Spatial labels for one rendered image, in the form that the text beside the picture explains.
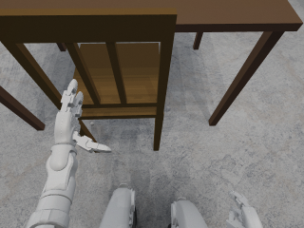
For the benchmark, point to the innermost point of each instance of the left robot thigh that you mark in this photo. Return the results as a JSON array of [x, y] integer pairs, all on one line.
[[120, 206]]

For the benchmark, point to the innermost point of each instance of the robot left hand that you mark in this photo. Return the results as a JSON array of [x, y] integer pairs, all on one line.
[[67, 121]]

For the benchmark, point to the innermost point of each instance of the left robot forearm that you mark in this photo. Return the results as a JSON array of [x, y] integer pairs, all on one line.
[[53, 207]]

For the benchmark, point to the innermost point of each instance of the table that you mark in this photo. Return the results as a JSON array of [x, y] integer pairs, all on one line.
[[272, 17]]

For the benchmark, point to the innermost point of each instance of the right robot thigh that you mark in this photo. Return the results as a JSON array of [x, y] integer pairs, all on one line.
[[184, 214]]

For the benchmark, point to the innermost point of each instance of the chair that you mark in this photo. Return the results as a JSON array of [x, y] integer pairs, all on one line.
[[119, 79]]

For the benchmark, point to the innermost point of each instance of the robot thigh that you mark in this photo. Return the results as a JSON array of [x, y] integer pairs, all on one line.
[[184, 214], [120, 206]]

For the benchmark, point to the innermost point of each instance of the robot right hand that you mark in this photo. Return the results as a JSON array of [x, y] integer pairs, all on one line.
[[247, 215]]

